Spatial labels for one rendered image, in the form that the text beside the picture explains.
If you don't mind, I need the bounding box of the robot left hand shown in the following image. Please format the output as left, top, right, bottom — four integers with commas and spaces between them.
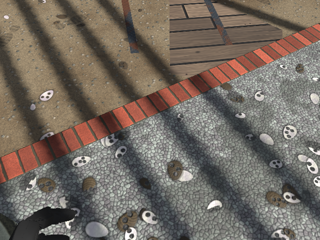
9, 206, 76, 240

